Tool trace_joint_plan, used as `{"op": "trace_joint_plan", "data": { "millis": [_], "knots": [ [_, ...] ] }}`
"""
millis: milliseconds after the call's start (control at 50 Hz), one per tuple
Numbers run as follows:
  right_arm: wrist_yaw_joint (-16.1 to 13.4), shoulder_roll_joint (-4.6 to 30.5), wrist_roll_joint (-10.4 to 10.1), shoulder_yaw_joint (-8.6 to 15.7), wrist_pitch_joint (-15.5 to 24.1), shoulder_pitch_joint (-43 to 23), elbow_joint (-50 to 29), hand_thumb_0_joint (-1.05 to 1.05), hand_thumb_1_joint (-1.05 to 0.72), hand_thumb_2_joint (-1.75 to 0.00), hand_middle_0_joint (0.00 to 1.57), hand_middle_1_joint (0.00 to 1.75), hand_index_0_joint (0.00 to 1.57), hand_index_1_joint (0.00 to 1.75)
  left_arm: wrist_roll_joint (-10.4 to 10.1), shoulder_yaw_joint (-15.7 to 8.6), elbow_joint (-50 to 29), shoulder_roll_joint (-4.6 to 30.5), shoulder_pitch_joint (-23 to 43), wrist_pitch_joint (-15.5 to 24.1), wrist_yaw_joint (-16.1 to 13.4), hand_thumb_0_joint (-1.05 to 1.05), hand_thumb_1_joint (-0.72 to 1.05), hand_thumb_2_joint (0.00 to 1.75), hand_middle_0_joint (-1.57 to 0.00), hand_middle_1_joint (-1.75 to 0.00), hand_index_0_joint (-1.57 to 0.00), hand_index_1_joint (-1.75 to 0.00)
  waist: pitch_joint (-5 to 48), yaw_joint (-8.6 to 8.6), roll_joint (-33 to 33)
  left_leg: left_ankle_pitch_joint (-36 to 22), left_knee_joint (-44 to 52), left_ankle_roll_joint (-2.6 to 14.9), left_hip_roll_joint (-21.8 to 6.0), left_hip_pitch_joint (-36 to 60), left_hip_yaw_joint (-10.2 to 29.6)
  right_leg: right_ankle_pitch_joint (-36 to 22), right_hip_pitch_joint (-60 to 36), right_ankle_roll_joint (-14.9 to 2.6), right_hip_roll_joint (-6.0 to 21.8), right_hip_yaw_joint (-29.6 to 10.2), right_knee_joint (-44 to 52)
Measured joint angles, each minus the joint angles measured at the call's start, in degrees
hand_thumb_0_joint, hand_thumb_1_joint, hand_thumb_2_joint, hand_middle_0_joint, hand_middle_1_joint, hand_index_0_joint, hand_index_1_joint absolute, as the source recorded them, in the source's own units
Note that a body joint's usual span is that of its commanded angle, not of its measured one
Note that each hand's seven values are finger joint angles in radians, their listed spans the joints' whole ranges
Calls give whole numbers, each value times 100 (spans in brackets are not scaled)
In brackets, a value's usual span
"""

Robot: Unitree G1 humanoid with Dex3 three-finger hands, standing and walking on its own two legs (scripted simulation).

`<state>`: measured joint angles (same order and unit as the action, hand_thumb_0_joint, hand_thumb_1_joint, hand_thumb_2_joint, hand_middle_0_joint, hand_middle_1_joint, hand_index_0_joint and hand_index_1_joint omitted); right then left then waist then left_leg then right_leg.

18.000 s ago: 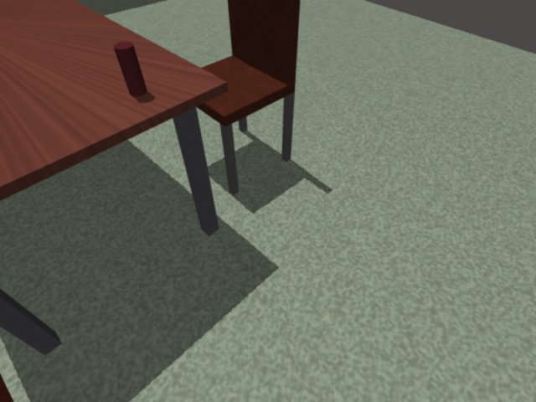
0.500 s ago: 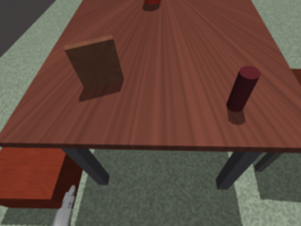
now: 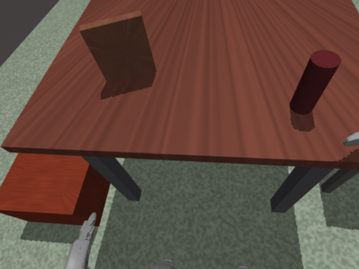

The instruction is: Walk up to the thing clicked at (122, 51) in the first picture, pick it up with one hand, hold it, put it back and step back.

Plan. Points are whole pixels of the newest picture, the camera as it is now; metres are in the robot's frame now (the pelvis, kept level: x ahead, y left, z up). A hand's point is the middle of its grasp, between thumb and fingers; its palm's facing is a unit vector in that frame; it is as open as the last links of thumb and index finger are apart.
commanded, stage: close in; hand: right
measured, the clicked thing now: (311, 85) +0.51 -0.21 +0.09
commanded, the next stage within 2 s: rest palm in 0.60 s
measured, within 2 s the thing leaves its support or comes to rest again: neither
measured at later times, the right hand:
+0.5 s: hand (322, 97) +0.49 -0.23 +0.08, palm faces +0.16 +0.99 +0.01, open 17.7 cm
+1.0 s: hand (307, 92) +0.50 -0.20 +0.09, palm faces +0.18 +0.98 +0.04, open 17.3 cm
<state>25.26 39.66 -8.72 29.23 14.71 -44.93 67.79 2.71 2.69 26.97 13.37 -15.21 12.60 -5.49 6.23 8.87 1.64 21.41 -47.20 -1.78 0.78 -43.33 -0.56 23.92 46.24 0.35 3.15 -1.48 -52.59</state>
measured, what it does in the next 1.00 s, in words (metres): stands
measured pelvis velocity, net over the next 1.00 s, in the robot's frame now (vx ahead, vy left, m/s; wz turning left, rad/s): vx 0.00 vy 0.01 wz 0.01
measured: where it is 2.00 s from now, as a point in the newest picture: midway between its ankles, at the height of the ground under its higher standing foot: outside the picture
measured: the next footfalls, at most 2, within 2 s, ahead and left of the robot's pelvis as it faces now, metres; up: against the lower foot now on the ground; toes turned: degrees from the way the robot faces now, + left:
none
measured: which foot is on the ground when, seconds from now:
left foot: down 0.00-1.00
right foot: down 0.00-1.00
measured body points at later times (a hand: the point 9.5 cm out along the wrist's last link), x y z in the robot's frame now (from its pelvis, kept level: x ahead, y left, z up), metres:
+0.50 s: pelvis -0.02 +0.00 -0.02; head +0.09 -0.02 +0.42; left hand +0.12 +0.27 -0.05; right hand +0.48 -0.28 +0.08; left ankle +0.01 +0.15 -0.69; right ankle +0.01 -0.12 -0.69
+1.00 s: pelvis +0.00 +0.01 -0.01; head +0.09 -0.01 +0.43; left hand +0.15 +0.28 -0.04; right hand +0.48 -0.25 +0.09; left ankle +0.01 +0.15 -0.69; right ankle +0.01 -0.12 -0.69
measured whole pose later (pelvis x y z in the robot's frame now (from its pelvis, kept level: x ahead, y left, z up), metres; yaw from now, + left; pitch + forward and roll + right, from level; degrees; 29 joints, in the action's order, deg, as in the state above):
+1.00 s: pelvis +0.00 +0.01 -0.01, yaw +0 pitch +17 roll +2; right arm 6.1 26.2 -3.8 25.9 14.8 -48.3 62.1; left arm 1.3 -2.3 11.0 14.4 -20.6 4.4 -0.5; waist 7.2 9.0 0.1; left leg 24.3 -52.7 -1.2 0.8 -45.5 0.3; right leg 25.8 46.9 0.8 3.2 -0.7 -55.6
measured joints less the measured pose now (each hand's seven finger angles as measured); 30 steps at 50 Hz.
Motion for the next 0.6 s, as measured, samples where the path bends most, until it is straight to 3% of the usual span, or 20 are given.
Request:
{"op": "trace_joint_plan", "data": {
  "millis": [100,220,320,440,600],
  "knots": [
    [-483,-177,88,143,332,-204,-137,-2,56,-5,3,5,5,5,42,-176,-469,86,-25,-243,88,-1,-53,5,-7,-6,-7,-6,-63,118,-87,87,-389,-12,16,-431,22,90,414,-13,13,7,-375],
    [-980,-435,320,-140,228,-507,97,-2,58,-5,3,5,4,5,-21,-160,-1142,105,-209,-382,186,-1,-53,5,-6,-6,-7,-6,151,194,-92,121,-494,0,21,-491,17,111,462,-2,17,-1,-452],
    [-1260,-569,502,-98,160,-512,71,-2,59,-5,3,5,4,5,-23,-169,-1402,-27,-385,-491,382,-1,-53,4,-6,-6,-7,-6,224,254,-115,157,-577,16,34,-494,31,140,441,13,31,10,-507],
    [-1476,-570,529,-159,176,-570,-42,-1,59,-4,3,5,4,5,-45,-306,-1578,-6,-529,-643,472,-1,-52,4,-6,-6,-8,-6,38,195,-194,187,-737,11,32,-630,60,163,553,3,28,35,-636],
    [-1543,-888,471,-257,-14,-506,-312,-2,58,-5,3,5,3,5,-124,-331,-1723,83,-583,-721,440,-1,-52,4,-6,-6,-7,-6,115,145,-168,214,-686,23,23,-521,52,169,433,21,20,31,-554]
  ]
}}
